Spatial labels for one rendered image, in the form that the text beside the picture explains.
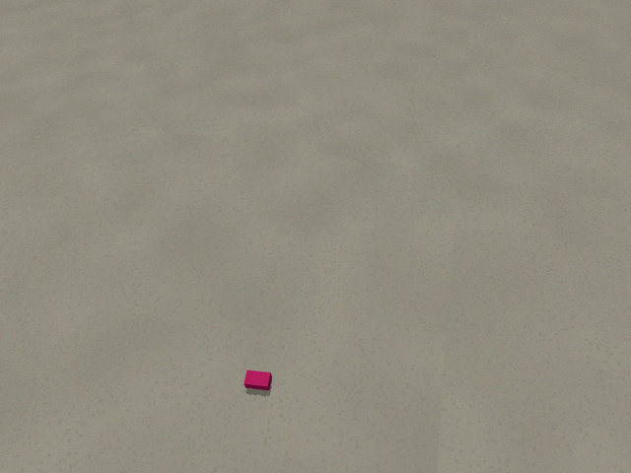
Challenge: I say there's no small box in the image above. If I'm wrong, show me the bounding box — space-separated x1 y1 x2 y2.
244 371 272 390

